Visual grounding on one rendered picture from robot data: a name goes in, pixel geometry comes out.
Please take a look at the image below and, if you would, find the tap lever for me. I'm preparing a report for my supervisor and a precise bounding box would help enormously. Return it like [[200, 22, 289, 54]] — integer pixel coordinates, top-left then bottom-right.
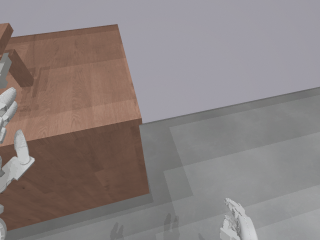
[[0, 52, 12, 89]]

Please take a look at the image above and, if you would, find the robot left hand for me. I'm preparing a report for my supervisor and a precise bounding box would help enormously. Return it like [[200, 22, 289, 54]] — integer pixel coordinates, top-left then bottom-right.
[[0, 87, 35, 193]]

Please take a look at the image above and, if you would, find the counter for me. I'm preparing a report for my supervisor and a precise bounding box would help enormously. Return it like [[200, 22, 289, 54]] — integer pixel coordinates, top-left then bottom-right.
[[0, 23, 150, 231]]

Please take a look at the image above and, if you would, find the robot right hand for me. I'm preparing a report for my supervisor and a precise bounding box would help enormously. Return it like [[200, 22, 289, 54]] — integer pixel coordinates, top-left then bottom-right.
[[220, 198, 258, 240]]

